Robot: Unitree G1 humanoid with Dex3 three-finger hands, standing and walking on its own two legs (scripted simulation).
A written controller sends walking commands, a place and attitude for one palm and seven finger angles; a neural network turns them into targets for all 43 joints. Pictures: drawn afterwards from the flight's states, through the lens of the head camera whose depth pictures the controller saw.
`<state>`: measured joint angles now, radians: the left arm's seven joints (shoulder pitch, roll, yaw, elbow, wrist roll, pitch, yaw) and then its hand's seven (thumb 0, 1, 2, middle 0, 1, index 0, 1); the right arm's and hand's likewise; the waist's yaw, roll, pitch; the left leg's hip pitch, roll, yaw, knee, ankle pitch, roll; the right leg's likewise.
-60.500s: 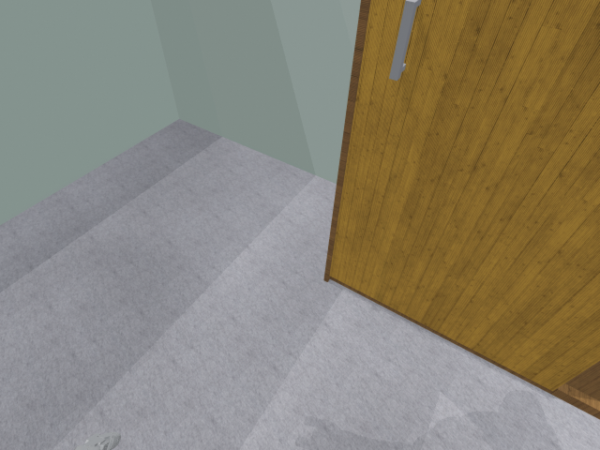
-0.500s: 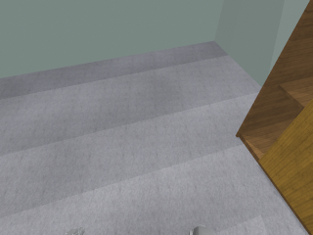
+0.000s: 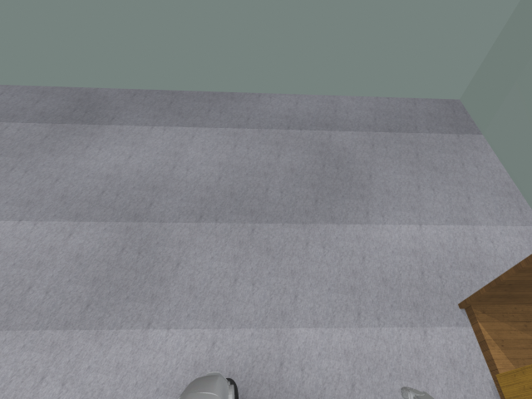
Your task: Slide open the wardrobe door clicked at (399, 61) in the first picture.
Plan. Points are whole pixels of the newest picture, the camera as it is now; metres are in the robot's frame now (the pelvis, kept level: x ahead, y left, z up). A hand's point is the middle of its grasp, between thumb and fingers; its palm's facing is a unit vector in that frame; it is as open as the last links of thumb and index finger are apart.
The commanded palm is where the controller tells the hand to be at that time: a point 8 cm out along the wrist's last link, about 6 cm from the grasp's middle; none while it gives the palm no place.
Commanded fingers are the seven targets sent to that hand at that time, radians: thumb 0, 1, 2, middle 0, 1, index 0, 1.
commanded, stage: turn to face it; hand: left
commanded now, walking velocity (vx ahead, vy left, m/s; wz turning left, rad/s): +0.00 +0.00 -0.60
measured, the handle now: out of the picture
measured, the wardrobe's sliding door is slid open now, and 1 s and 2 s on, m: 0.23 0.23 0.23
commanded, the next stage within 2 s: none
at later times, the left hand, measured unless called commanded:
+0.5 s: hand out of the picture +0.13 +0.16 -0.14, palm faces -0.14 -0.96 -0.23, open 7.3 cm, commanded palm none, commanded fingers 0.00 0.90 0.90 -0.20 -0.30 -0.20 -0.30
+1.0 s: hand (217, 275) +0.34 +0.12 -0.12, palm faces -0.53 -0.81 -0.26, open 7.4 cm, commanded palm none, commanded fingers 0.00 0.90 0.90 -0.20 -0.30 -0.20 -0.30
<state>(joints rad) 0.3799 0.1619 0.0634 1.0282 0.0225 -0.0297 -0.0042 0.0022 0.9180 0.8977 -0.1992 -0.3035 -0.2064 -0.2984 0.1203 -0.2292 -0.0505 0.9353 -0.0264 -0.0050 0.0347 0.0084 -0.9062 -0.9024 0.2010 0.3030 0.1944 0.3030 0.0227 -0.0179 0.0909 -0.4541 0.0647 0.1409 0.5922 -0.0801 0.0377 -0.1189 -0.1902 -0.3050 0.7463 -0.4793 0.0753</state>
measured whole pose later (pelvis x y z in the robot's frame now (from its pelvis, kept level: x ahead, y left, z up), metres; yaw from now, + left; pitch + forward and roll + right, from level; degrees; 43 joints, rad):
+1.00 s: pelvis +0.12 +0.00 +0.02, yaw -34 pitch +0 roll -1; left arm 0.12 0.28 0.09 0.88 0.02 0.07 -0.04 0.00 0.91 0.90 -0.19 -0.30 -0.20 -0.30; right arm 0.26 -0.20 -0.03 0.92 -0.03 0.01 -0.01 0.01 -0.90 -0.90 0.21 0.30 0.20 0.30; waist -0.01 0.01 0.07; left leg -0.23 0.14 0.21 0.52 -0.28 -0.02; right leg -0.42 -0.06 -0.05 0.89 -0.44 0.05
